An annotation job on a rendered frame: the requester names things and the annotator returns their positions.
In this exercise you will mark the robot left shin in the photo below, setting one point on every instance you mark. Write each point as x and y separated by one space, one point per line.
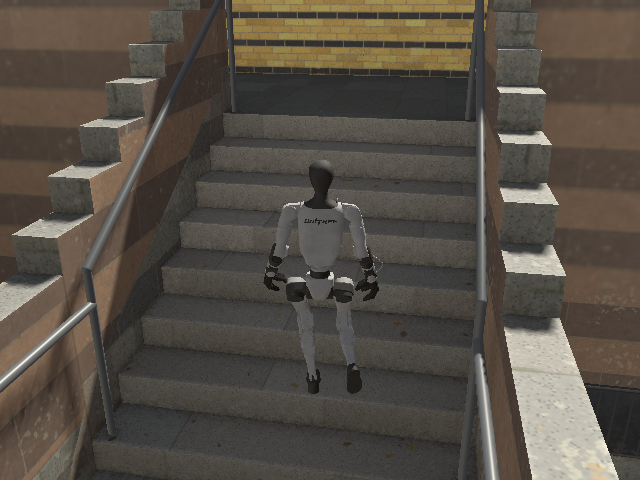
308 348

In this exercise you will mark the robot left upper arm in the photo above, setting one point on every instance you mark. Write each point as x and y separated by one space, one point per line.
289 212

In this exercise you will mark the robot right upper arm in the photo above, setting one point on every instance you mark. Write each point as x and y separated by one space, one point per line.
353 214

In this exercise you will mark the right robot hand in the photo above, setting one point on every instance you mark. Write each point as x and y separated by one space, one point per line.
364 286

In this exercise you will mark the left robot hand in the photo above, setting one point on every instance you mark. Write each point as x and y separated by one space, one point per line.
270 285

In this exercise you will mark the left robot foot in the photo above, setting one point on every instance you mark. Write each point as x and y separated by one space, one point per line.
313 386

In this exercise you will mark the left robot forearm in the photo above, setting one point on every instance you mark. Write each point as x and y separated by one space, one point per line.
273 264

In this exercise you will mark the right robot forearm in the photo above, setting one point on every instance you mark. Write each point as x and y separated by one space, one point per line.
368 267

